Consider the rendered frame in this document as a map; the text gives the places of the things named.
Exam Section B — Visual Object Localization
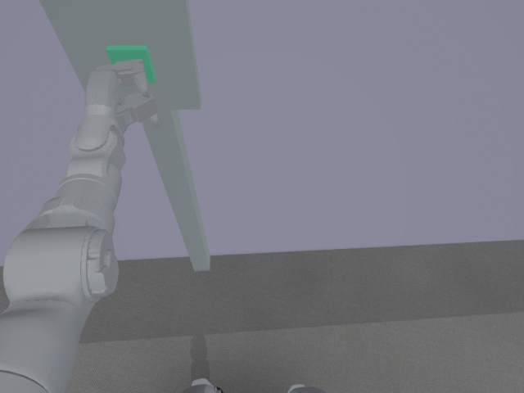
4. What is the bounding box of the button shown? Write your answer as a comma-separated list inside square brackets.
[106, 45, 156, 84]

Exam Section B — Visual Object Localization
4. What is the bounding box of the left robot hand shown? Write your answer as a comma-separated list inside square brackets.
[84, 59, 160, 134]

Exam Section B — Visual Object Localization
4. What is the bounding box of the left robot shin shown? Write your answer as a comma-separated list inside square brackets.
[192, 378, 214, 388]

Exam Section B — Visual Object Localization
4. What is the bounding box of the robot left forearm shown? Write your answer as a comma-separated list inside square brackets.
[3, 115, 126, 300]

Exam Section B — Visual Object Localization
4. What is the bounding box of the panel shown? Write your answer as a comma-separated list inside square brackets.
[39, 0, 210, 272]

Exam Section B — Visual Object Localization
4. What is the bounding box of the robot left upper arm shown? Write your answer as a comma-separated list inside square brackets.
[0, 226, 119, 393]

